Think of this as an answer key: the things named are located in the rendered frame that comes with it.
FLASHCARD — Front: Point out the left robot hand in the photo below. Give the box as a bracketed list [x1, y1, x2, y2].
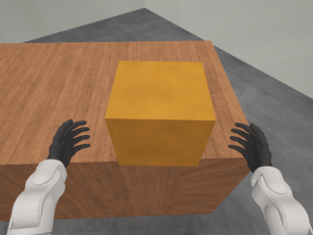
[47, 119, 91, 168]

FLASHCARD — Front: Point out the right robot hand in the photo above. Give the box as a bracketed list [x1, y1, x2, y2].
[228, 122, 272, 173]

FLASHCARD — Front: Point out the robot right forearm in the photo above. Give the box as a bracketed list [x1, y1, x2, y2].
[250, 166, 313, 235]

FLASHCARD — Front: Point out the robot left forearm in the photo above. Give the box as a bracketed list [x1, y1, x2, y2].
[7, 159, 67, 235]

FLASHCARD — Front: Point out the pedestal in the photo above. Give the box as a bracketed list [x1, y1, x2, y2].
[0, 40, 250, 221]

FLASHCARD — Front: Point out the carton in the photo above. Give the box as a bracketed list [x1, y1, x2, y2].
[105, 61, 216, 167]

